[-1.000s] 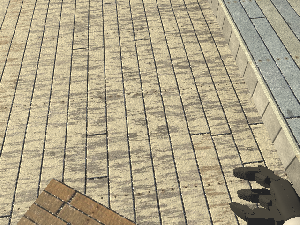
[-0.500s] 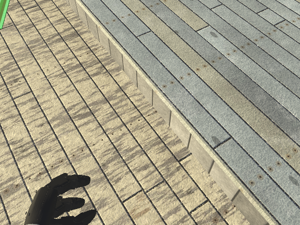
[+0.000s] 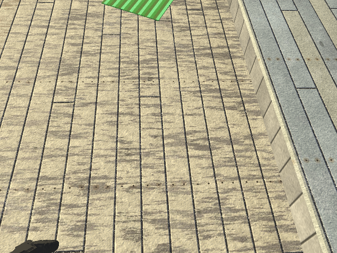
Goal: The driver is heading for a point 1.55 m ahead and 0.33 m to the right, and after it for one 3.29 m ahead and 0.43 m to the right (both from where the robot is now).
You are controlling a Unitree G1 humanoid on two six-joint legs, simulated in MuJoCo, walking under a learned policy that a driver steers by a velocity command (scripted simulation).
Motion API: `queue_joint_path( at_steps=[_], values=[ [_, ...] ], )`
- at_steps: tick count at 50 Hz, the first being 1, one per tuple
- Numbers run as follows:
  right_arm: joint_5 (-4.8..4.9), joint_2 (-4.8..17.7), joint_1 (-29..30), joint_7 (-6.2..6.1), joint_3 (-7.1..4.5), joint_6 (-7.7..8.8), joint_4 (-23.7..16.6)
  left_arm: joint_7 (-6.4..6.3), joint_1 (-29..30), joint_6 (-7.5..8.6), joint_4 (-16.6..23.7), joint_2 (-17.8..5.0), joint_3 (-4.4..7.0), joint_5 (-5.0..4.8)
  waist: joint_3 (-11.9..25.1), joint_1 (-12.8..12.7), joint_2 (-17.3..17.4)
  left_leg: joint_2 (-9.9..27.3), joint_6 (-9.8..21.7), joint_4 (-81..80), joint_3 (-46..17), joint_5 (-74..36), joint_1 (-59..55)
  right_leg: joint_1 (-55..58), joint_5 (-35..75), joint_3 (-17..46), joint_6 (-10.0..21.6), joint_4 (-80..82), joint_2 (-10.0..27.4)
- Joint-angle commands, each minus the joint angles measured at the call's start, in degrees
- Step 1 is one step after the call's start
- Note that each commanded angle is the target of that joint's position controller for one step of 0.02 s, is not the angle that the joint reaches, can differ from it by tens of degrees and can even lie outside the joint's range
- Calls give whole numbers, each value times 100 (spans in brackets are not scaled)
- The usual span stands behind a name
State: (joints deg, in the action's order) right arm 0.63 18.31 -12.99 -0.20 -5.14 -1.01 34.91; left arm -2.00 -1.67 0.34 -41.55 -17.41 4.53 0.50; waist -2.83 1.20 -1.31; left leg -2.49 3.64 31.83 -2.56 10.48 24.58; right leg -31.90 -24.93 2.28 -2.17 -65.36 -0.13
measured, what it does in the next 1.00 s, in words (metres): steps on the spot, turning right: right foot, then left foot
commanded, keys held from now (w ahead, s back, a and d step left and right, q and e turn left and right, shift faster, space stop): q+shift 0.02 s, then e+shift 0.78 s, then q+shift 0.20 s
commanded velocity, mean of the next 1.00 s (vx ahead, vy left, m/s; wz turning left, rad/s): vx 0.01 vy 0.00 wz -0.37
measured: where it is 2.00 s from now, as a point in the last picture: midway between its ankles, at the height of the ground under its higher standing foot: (151, 243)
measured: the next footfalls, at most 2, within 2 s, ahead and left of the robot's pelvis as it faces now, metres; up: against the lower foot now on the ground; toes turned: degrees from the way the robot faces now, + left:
right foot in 0.28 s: +0.08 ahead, -0.15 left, +0.00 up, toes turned +1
left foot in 0.60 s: +0.09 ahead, +0.08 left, +0.00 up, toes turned -20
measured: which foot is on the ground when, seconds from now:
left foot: down 0.00-0.32, up 0.34-0.58, down 0.60-1.00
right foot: up 0.00-0.26, down 0.28-0.60, up 0.62-0.98, down 1.00-1.00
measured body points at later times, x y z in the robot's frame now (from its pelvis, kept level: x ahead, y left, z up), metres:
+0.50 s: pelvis +0.03 -0.02 +0.00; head +0.07 -0.04 +0.45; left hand +0.17 +0.26 -0.09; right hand +0.20 -0.31 -0.08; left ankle +0.03 +0.09 -0.69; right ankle +0.04 -0.16 -0.73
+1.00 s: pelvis +0.03 -0.02 +0.00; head +0.06 -0.04 +0.45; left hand +0.32 +0.10 -0.08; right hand -0.01 -0.32 -0.11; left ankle +0.06 +0.09 -0.73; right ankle -0.04 -0.16 -0.73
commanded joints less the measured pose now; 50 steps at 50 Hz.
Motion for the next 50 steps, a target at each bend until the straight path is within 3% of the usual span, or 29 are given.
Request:
queue_joint_path(
  at_steps=[1, 5, 9, 13, 14, 15, 16, 18, 19, 20, 22, 23, 25, 27, 29, 30, 31, 32, 33, 34, 35, 36, 38, 40, 42, 44, 47, 49, 50],
  values=[
    [-3, 901, 327, -183, -274, -2, -640, -6, 6, 89, 337, -438, 130, -4, 1243, -228, 707, 1176, 841, -1054, -1976, -1637, -1558, -505, 471, 393, -31, 583, -110],
    [-97, 668, 308, -254, -150, -25, -632, 46, -247, -6, 99, -272, 10, -54, 1500, -68, 736, 1320, 855, -837, -1539, -1955, -1525, 104, 677, 186, -213, 1256, 134],
    [-285, 131, 437, -94, 132, 29, -416, 139, -419, -59, 34, -154, -72, -88, 1203, 1, 875, 1321, 860, -1032, -1278, -867, -801, 1168, 717, 2, -118, 2021, 383],
    [-189, 625, 504, -94, 4, 36, -250, 207, -433, -9, 215, -573, 38, -133, 563, -58, 919, 1298, 693, -815, -1199, -422, -922, 1277, 1172, -343, 181, 3233, 117],
    [-145, 645, 405, -133, -22, 39, -216, 216, -468, 1, 266, -692, 61, -97, 534, -34, 748, 1186, 509, -576, -1104, -402, -1081, 1255, 1802, -131, 306, 3508, 213],
    [-185, 577, 292, -186, -33, 65, -277, 207, -493, 13, 332, -984, 131, -63, 589, 148, 172, 814, 249, -38, -756, -128, -1032, 1305, 3121, 479, 527, 3529, 564],
    [-265, 421, 339, -214, -24, 78, -376, 190, -541, 10, 299, -1153, 217, -147, 574, 271, -645, 154, -98, 517, 23, 243, -933, 1128, 3148, 1231, 935, 3878, 883],
    [-194, 301, 1042, -237, -43, 100, -568, 140, -844, 13, 369, -1108, 259, -79, 387, -171, -1351, -424, -388, 1484, 212, 1291, 142, 1699, 3103, 2704, 1653, 4529, 1510],
    [-153, 224, 1261, -226, -47, 98, -637, 119, -1160, 69, 355, -1054, 269, -15, 507, -406, -1387, -447, -425, 2371, -97, 2390, 687, 2191, 3455, 3086, 1881, 4637, 1713],
    [-107, 206, 1190, -198, -74, 95, -633, 94, -1213, 123, 372, -1093, 301, -26, 644, -356, -1064, -371, -462, 3005, -360, 2610, 989, 2515, 3692, 3056, 1896, 4517, 1693],
    [-84, 79, 1088, -158, -55, 114, -570, 3, -838, 77, 495, -1033, 347, -202, 839, -132, -630, -165, -542, 2553, -490, 2107, 1034, 2724, 3764, 2505, 1480, 4252, 1291],
    [-74, -14, 1162, -143, -35, 142, -569, -31, -731, -24, 542, -963, 357, -271, 891, -142, -605, -175, -601, 1971, -396, 1890, 884, 2729, 3587, 2366, 1313, 4217, 1090],
    [-19, -190, 1133, -64, 10, 198, -502, -69, -669, -233, 628, -959, 398, -264, 1043, -173, -738, -339, -674, 1098, -214, 1459, 246, 2503, 3426, 2311, 1195, 4154, 826],
    [39, -79, 820, 20, -32, 228, -354, -45, -616, -318, 729, -1001, 432, -256, 1142, -126, -920, -432, -670, 217, -155, 1114, -431, 2243, 3160, 2493, 1162, 4165, 737],
    [42, 127, 258, 25, -146, 225, -120, -23, -417, -322, 833, -886, 393, -364, 1112, 149, -856, -276, -559, -1202, -84, 101, -1500, 1622, 2043, 2512, 886, 4007, 464],
    [-2, 451, 70, -24, -248, 189, -80, -17, -679, -326, 818, -627, 322, -321, 1189, 52, -305, 621, -251, -1434, -792, 12, -2391, 751, 488, 2185, 586, 3346, 100],
    [-222, 1012, 358, -47, -327, 118, -216, 11, -1027, -268, 912, -348, 263, -269, 1046, -313, 1578, 2142, 590, -1582, -2586, -622, -2572, -578, -1071, 1070, 240, 1949, -792],
    [-417, 840, 554, -25, -295, 188, -336, 21, -1025, -172, 894, -856, 404, -151, 783, -319, 1445, 2758, 1070, -1764, -3033, -851, -1964, -817, -1000, 1003, 12, 720, -212],
    [-397, 507, 908, -64, -191, 234, -432, 33, -1014, -186, 771, -1208, 516, -183, 578, -424, 922, 2432, 1002, -1700, -2330, -773, -1648, -680, -556, 814, -71, 136, -11],
    [-308, 327, 1177, -106, -137, 247, -468, 22, -1117, -248, 629, -1200, 539, -186, 443, -503, 647, 1950, 754, -1627, -1629, -546, -1496, -632, -131, 666, -151, -111, 80],
    [-216, 264, 1263, -167, -109, 249, -480, 19, -1178, -306, 564, -1084, 516, -169, 393, -473, 642, 1689, 624, -1585, -1178, -502, -1533, -744, 258, 574, -225, -435, 140],
    [-177, 271, 1209, -221, -85, 242, -453, 53, -1154, -335, 599, -919, 460, -176, 318, -403, 730, 1581, 636, -1577, -782, -851, -1485, -816, 478, 417, -313, -695, 224],
    [-228, 320, 861, -290, -80, 207, -352, 108, -798, -325, 813, -722, 357, -220, 279, -156, 787, 1510, 766, -1618, -319, -1167, -1676, -993, 737, 105, -451, -488, 366],
    [-253, 440, 486, -318, -116, 155, -233, 155, -443, -308, 1019, -600, 269, -223, 379, 92, 795, 1697, 927, -1592, -216, -1484, -2187, -1189, 741, 0, -560, -42, 497],
    [-211, 619, 185, -247, -160, 124, -103, 170, -244, -273, 1161, -392, 147, -120, 618, 210, 668, 1822, 1126, -1456, -321, -2043, -2358, -799, 376, 77, -542, 539, 445],
    [-142, 727, 344, -129, -170, 109, -91, 163, -311, -244, 1134, -243, 50, -53, 775, 93, 711, 1817, 1175, -1331, -209, -2380, -2187, -114, 17, 20, -433, 1246, 312],
    [-12, 423, 519, 44, -12, 181, 46, 111, -590, -217, 850, -150, -8, -3, 848, -101, 932, 1540, 1011, -1128, -144, -2297, -1744, 1243, 423, -199, -280, 2966, 137],
    [143, 489, 373, 104, 5, 220, 218, 101, -852, -194, 709, -364, 60, -17, 704, -292, 962, 1359, 648, -806, -181, -2176, -1336, 2374, 1895, -315, -22, 4740, -56],
    [93, 543, 156, 134, 5, 276, 248, 37, -954, -188, 758, -743, 140, -20, 893, -217, 796, 1222, 276, -645, -238, -1659, -929, 3167, 2670, 113, 141, 4625, 365]
  ],
)
Velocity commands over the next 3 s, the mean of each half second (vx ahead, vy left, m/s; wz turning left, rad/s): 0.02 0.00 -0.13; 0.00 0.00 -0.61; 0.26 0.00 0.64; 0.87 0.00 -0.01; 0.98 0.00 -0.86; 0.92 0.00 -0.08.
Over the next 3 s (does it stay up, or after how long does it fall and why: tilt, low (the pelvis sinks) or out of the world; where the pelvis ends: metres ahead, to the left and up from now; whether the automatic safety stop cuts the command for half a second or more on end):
stays up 1.30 -0.31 0.01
